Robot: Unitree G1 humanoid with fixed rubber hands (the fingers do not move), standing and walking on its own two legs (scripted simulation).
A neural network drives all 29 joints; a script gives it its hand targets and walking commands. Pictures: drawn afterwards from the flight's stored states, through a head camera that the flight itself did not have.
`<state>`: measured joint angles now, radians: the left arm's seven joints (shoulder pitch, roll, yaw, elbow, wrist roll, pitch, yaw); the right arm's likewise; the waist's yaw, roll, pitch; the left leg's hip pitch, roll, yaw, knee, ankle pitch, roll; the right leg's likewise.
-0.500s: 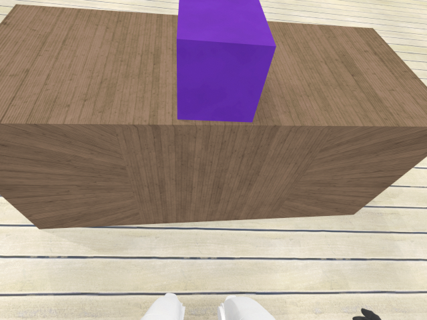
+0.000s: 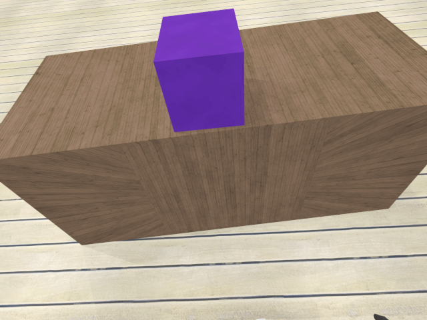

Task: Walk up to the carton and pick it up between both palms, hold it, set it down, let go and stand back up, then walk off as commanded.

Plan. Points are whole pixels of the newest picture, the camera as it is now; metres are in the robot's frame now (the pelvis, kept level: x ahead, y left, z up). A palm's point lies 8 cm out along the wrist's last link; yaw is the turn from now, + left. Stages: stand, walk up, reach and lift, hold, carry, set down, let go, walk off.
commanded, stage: walk off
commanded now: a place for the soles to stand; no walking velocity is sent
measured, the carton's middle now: (203, 71) +0.79 +0.03 +0.04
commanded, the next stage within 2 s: stand in 0.64 s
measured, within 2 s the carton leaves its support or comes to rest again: neither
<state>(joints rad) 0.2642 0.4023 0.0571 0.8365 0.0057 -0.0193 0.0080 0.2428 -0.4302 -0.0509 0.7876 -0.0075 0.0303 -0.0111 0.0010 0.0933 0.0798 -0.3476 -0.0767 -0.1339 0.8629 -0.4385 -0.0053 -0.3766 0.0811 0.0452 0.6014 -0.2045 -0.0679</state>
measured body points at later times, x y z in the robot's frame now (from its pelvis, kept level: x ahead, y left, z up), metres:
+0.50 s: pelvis +0.01 +0.02 +0.00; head +0.01 +0.03 +0.45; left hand +0.12 +0.33 -0.11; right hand +0.11 -0.30 -0.09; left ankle +0.01 +0.14 -0.73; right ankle +0.07 -0.08 -0.73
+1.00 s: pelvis +0.01 +0.02 +0.00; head +0.00 +0.02 +0.45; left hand +0.12 +0.34 -0.10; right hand +0.11 -0.30 -0.09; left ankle +0.01 +0.14 -0.73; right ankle +0.07 -0.08 -0.73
